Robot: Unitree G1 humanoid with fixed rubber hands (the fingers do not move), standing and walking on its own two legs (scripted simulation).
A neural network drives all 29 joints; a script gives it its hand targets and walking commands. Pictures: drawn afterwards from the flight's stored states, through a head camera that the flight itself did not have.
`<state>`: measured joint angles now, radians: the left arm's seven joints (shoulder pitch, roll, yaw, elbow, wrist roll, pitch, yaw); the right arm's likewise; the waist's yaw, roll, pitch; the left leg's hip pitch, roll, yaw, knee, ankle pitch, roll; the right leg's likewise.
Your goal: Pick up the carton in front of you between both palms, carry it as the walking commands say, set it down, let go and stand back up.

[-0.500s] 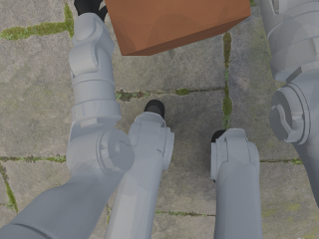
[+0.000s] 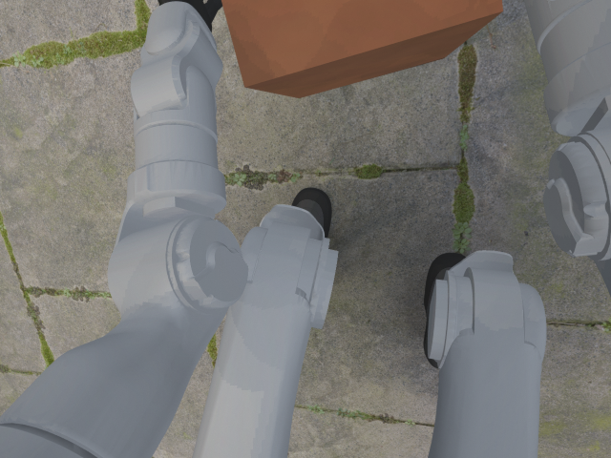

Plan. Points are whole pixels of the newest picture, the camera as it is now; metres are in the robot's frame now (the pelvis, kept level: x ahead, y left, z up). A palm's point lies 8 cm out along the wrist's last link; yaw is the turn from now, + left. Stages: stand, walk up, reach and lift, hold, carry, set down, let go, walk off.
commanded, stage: set down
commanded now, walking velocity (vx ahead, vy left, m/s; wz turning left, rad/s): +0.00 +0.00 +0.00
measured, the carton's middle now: out of the picture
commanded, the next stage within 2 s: none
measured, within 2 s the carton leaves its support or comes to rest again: rests again in 0.36 s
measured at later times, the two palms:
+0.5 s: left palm (182, 14) +0.49 +0.25 -0.19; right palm out of the picture +0.59 -0.04 -0.20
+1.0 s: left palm (174, 30) +0.48 +0.27 -0.20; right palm out of the picture +0.60 -0.08 -0.22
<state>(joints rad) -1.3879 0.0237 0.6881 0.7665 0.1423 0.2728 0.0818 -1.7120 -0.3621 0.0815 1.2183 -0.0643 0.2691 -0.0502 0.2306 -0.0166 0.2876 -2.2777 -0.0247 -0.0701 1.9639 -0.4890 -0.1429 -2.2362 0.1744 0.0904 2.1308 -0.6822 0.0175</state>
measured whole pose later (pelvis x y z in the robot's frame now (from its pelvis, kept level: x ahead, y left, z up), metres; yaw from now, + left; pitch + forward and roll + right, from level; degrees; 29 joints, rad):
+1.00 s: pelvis -0.01 +0.01 -0.02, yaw +1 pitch +39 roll +8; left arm -1.50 0.20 0.60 1.10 -0.03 0.08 0.10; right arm -1.80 -0.53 0.24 1.23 0.07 0.20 0.00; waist 0.22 0.04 0.48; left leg -2.24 0.02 0.00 2.03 -0.47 -0.11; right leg -2.22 0.09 0.09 2.21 -0.67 -0.01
